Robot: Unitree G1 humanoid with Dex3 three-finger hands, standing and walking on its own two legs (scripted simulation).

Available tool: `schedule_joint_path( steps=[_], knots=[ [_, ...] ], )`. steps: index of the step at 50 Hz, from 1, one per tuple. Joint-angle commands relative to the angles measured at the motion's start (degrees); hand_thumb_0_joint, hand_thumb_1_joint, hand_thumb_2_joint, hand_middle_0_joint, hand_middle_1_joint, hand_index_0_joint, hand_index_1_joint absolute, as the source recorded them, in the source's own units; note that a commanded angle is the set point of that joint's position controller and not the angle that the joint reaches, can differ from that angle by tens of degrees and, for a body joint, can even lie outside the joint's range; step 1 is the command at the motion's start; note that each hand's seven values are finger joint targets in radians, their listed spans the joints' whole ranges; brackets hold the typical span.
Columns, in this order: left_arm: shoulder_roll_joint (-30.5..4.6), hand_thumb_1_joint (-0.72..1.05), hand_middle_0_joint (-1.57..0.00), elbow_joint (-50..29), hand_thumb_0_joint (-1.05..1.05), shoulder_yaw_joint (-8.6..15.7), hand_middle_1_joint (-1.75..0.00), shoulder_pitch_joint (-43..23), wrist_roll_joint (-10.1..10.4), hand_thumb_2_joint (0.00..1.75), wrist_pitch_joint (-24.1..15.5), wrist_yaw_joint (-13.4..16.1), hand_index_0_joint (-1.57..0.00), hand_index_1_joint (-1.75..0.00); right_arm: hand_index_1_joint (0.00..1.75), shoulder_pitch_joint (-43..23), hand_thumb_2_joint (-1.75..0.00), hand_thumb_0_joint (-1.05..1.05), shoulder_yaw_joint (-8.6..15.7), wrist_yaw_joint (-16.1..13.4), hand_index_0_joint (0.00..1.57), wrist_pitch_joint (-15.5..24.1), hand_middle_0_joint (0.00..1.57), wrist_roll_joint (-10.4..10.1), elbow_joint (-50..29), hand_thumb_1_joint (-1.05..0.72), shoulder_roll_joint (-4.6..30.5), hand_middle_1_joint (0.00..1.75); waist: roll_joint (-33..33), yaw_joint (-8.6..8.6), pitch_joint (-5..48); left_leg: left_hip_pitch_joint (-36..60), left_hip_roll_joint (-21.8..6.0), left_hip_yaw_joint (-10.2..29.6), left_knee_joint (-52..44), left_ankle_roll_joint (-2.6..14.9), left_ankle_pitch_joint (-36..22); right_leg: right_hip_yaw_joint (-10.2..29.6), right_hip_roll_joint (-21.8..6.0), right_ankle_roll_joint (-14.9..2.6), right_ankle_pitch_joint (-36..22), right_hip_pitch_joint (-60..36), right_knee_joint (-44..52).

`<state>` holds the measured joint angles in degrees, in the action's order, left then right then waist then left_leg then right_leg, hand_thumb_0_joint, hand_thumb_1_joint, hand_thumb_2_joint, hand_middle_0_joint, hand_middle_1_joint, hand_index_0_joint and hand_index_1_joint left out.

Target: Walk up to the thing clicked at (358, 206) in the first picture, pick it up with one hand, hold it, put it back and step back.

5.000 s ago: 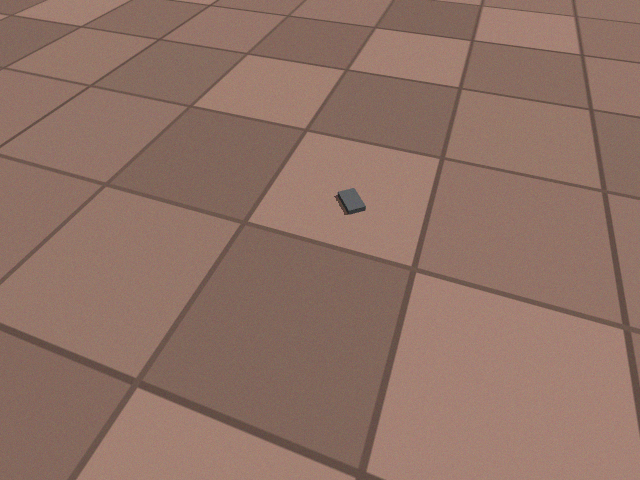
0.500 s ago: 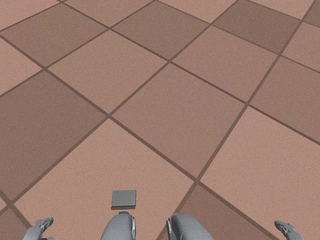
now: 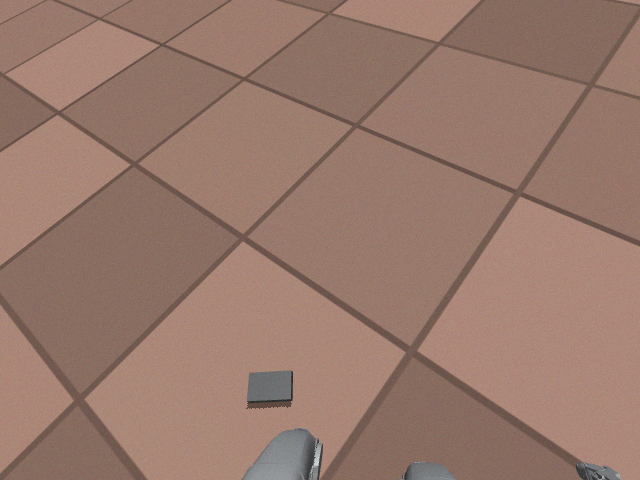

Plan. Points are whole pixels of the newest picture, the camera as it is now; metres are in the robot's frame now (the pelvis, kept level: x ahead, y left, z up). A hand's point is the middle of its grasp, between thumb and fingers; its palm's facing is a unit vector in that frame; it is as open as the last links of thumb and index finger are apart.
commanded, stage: walk up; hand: left
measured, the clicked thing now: (270, 386) +0.40 +0.27 -0.74
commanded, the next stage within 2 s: stand in 1.78 s
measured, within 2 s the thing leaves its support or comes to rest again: neither
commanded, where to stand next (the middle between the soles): +0.03 +0.06 m, yaw +2 degrees
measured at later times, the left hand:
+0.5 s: hand out of the picture +0.00 +0.32 -0.14, palm faces +0.05 -0.90 -0.44, open 7.4 cm
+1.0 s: hand out of the picture +0.08 +0.32 -0.12, palm faces +0.03 -0.93 -0.36, open 7.4 cm
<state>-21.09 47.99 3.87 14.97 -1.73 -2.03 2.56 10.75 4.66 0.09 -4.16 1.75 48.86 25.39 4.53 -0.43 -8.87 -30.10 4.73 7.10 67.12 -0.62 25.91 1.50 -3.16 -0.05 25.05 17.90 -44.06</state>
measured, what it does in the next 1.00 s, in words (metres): steps on the spot: left foot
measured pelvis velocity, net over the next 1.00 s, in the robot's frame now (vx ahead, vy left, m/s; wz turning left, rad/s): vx -0.02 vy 0.06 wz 0.06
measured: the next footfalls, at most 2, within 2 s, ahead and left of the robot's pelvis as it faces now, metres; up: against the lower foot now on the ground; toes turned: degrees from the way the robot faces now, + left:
left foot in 0.18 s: +0.03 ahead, +0.18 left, +0.00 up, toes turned +1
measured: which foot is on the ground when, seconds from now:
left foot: up 0.00-0.16, down 0.18-1.00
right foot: down 0.00-1.00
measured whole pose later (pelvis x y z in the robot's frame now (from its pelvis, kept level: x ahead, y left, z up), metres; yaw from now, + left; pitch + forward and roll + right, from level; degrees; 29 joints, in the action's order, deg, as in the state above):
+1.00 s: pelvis -0.02 +0.06 +0.02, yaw +3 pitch -3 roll +0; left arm -20.9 59.8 0.0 5.5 -0.1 -2.3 -0.3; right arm 8.1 0.0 1.3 0.0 0.3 60.7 20.2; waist 0.8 0.4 -3.4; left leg -11.9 0.5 2.6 29.8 -0.2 14.9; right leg -0.5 -0.7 0.3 13.0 12.8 -28.9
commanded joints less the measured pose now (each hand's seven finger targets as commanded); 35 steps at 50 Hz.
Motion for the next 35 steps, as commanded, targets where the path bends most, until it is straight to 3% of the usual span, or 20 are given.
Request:
schedule_joint_path(
  steps=[1, 5, 8, 9, 11, 12, 13, 15, 19, 21, 22, 24, 25, 26, 28, 31, 32, 33, 34, 35],
  knots=[
    [-18.4, 0.90, -0.20, -2.5, 0.00, 5.7, -0.30, 8.8, 0.2, 0.90, -1.6, 2.6, -0.20, -0.30, 0.30, -6.5, -0.90, 0.00, 2.9, 0.6, 0.20, 2.3, 0.20, 0.8, -7.9, -0.90, 9.0, 0.30, -13.6, -4.72, 8.8, -11.4, -4.7, 2.2, -9.5, -0.07, 3.1, 18.0, -16.0, -14.68, -39.7, -21.3, 9.1],
    [-19.4, 0.90, -0.20, -4.2, 0.00, 5.1, -0.30, 5.3, 0.4, 0.90, -1.9, 2.1, -0.20, -0.30, 0.30, -4.1, -0.90, 0.00, 2.9, 1.7, 0.20, 3.1, 0.20, 0.3, -6.7, -0.90, 7.9, 0.30, -16.8, -2.70, 9.3, 0.5, -5.1, -5.2, -20.0, 1.04, 2.0, 11.7, -14.2, -12.99, -42.6, -12.6, 7.5],
    [-18.6, 0.90, -0.20, -6.1, 0.00, 3.7, -0.30, -1.2, 0.8, 0.90, -1.3, 1.4, -0.20, -0.30, 0.30, 4.2, -0.90, 0.00, 3.7, 2.0, 0.20, 3.6, 0.20, -0.3, -3.2, -0.90, 8.1, 0.30, -15.5, 3.41, 11.0, 20.2, -2.5, -9.8, -32.5, 3.24, -11.2, 5.1, -9.6, -8.48, -31.3, 1.5, 1.9],
    [-16.1, 0.90, -0.20, -6.0, 0.00, 2.8, -0.30, -0.6, 0.9, 0.90, -1.0, 1.2, -0.20, -0.30, 0.30, 7.2, -0.90, 0.00, 4.4, 1.8, 0.20, 3.9, 0.20, -0.1, -2.0, -0.90, 10.0, 0.30, -8.3, 4.98, 12.9, 27.6, -2.9, -6.6, -34.8, 4.53, -11.7, 1.9, -6.3, -6.24, -24.0, 6.9, -6.6],
    [-12.9, 0.90, -0.20, -6.5, 0.00, 1.7, -0.30, -0.1, 1.3, 0.90, -0.5, 1.7, -0.20, -0.30, 0.30, 6.0, -0.90, 0.00, 5.0, 1.2, 0.20, 4.3, 0.20, -0.2, -4.7, -0.90, 16.4, 0.30, 7.9, 5.28, 13.0, 23.8, -24.0, 25.7, -46.2, 15.70, -6.2, -2.5, 2.9, -1.64, 11.3, 18.0, -20.4],
    [-16.3, 0.90, -0.20, -4.8, 0.00, 2.3, -0.30, -2.6, 0.7, 0.90, -0.6, 2.1, -0.20, -0.30, 0.30, 3.7, -0.90, 0.00, 5.2, 1.3, 0.20, 4.0, 0.20, -0.6, -4.2, -0.90, 17.5, 0.30, 5.9, 5.07, 9.0, 14.4, -26.5, 30.1, -48.6, 19.54, 2.6, 1.9, 1.2, -1.88, 16.2, 13.0, -20.8],
    [-17.3, 0.90, -0.20, -3.7, 0.00, 2.4, -0.30, -2.1, 0.8, 0.90, -0.8, 1.7, -0.20, -0.30, 0.30, 0.4, -0.90, 0.00, 4.6, 1.2, 0.20, 3.7, 0.20, -0.4, -5.0, -0.90, 16.0, 0.30, 4.2, 3.18, 5.1, 9.9, -24.8, 24.8, -48.3, 19.15, 5.9, 2.0, -0.8, -1.98, 14.5, 11.6, -18.8],
    [-15.6, 0.90, -0.20, -0.3, 0.00, 2.5, -0.30, 3.8, 1.2, 0.90, -1.1, 0.6, -0.20, -0.30, 0.30, -4.2, -0.90, 0.00, 2.7, 1.0, 0.20, 3.7, 0.20, -0.1, -6.4, -0.90, 11.0, 0.30, 3.2, 0.63, 3.7, 10.2, -15.7, 10.1, -44.6, 13.13, 0.5, 0.2, -0.8, -1.57, 6.4, 10.6, -14.5],
    [-13.9, 0.90, -0.20, 1.9, 0.00, 2.6, -0.30, 4.9, 0.9, 0.90, -1.3, -0.4, -0.20, -0.30, 0.30, -3.3, -0.90, 0.00, 2.6, 1.2, 0.20, 3.9, 0.20, -0.1, -4.8, -0.90, 12.6, 0.30, 7.2, 0.39, 6.0, 6.7, -16.0, 10.1, -43.1, 12.50, 1.0, -4.0, 1.1, -1.02, 2.4, 1.0, -1.8],
    [-12.4, 0.90, -0.20, 3.6, 0.00, 2.5, -0.30, 8.2, 0.5, 0.90, -2.0, -0.3, -0.20, -0.30, 0.30, -6.5, -0.90, 0.00, 1.5, 1.1, 0.20, 3.4, 0.20, -1.0, -5.4, -0.90, 10.2, 0.30, 4.7, -2.43, 7.7, 3.0, -14.4, 5.1, -36.8, 10.29, -0.1, -4.7, 2.9, -1.30, -6.8, -8.0, 9.9],
    [-12.9, 0.90, -0.20, 3.6, 0.00, 2.6, -0.30, 7.3, 0.0, 0.90, -2.4, -0.2, -0.20, -0.30, 0.30, -5.3, -0.90, 0.00, 0.4, 0.9, 0.20, 3.3, 0.20, -1.6, -5.0, -0.90, 7.0, 0.30, 0.7, -2.81, 7.8, 1.4, -12.6, 3.8, -32.0, 7.77, -1.3, -0.9, 2.3, -1.88, -6.4, -10.5, 14.6],
    [-19.8, 0.90, -0.20, 1.2, 0.00, 3.7, -0.30, 1.4, -1.2, 0.90, -2.9, 0.0, -0.20, -0.30, 0.30, -3.9, -0.90, 0.00, -0.4, 0.4, 0.20, 3.1, 0.20, -2.0, -4.3, -0.90, 4.1, 0.30, -12.6, -1.63, 4.7, -3.0, -2.3, -0.3, -17.5, 2.72, 5.9, 30.0, -16.6, -9.73, 13.2, -2.3, 29.1],
    [-21.7, 0.90, -0.20, 0.2, 0.00, 3.8, -0.30, -3.8, -1.0, 0.90, -2.6, -0.2, -0.20, -0.30, 0.30, -3.0, -0.90, 0.00, 1.1, -0.2, 0.20, 3.0, 0.20, -1.6, -2.2, -0.90, 8.5, 0.30, -10.9, -0.60, 2.6, 4.2, -4.6, 1.0, -13.2, 2.28, 8.3, 32.1, -20.7, -14.28, 15.7, 7.9, 29.3],
    [-19.4, 0.90, -0.20, -0.6, 0.00, 3.1, -0.30, -7.4, -0.6, 0.90, -2.4, -0.4, -0.20, -0.30, 0.30, -0.1, -0.90, 0.00, 1.6, -0.1, 0.20, 3.4, 0.20, -1.6, -0.5, -0.90, 9.4, 0.30, -9.4, 1.96, 1.3, 10.0, -6.4, 0.0, -14.9, 2.17, 4.1, 26.9, -18.9, -14.17, 13.5, 12.1, 27.2],
    [-15.3, 0.90, -0.20, -0.1, 0.00, 1.9, -0.30, -8.8, -0.2, 0.90, -2.2, -0.7, -0.20, -0.30, 0.30, 1.0, -0.90, 0.00, 1.0, 0.8, 0.20, 4.0, 0.20, -2.2, 1.5, -0.90, 7.2, 0.30, -8.8, 2.63, 3.3, 14.1, -4.4, -3.2, -24.1, 3.15, -3.8, 12.3, -9.9, -8.60, 5.8, 8.9, 23.4],
    [-15.0, 0.90, -0.20, 1.5, 0.00, 1.5, -0.30, -7.9, 0.0, 0.90, -1.5, -1.3, -0.20, -0.30, 0.30, 2.9, -0.90, 0.00, 0.9, 0.8, 0.20, 4.4, 0.20, -1.2, 2.8, -0.90, 7.2, 0.30, -12.6, 2.27, 6.6, 19.7, -4.6, -3.3, -32.0, 3.44, -5.2, 9.2, -7.4, -6.35, 4.2, 8.7, 19.4],
    [-13.3, 0.90, -0.20, 1.7, 0.00, 0.9, -0.30, -6.7, 0.0, 0.90, -1.2, -1.4, -0.20, -0.30, 0.30, 3.1, -0.90, 0.00, 0.9, 0.5, 0.20, 4.9, 0.20, -0.9, 2.8, -0.90, 8.2, 0.30, -9.1, 2.34, 7.2, 20.6, -7.3, 2.0, -39.8, 4.10, -1.9, 6.6, -5.8, -5.11, 2.2, 8.7, 14.9],
    [-10.3, 0.90, -0.20, 1.8, 0.00, 0.2, -0.30, -6.0, 0.7, 0.90, -0.9, -1.6, -0.20, -0.30, 0.30, 2.3, -0.90, 0.00, 1.0, 0.1, 0.20, 5.8, 0.20, -0.3, 2.9, -0.90, 10.0, 0.30, -1.5, 1.17, 8.0, 19.1, -14.8, 15.5, -47.0, 6.16, -0.6, 3.0, -1.3, -2.66, -0.3, 8.5, 6.6],
    [-10.6, 0.90, -0.20, 3.2, 0.00, 0.3, -0.30, -4.4, 1.3, 0.90, -0.5, -1.6, -0.20, -0.30, 0.30, -1.8, -0.90, 0.00, 0.9, 0.2, 0.20, 6.2, 0.20, -0.7, 2.2, -0.90, 11.9, 0.30, 0.2, -0.69, 6.1, 13.8, -19.5, 22.1, -48.9, 9.93, 1.3, -0.6, 2.5, -1.17, 1.9, 5.9, 4.8],
    [-12.1, 0.90, -0.20, 4.7, 0.00, 0.9, -0.30, -4.6, 1.0, 0.90, -0.7, -1.4, -0.20, -0.30, 0.30, -4.0, -0.90, 0.00, 0.9, 0.3, 0.20, 6.1, 0.20, -0.9, 2.3, -0.90, 12.1, 0.30, -1.5, -1.18, 5.3, 9.0, -19.2, 19.8, -47.4, 10.86, -0.8, 0.0, 1.6, -1.59, 1.7, -0.3, 5.7]
  ],
)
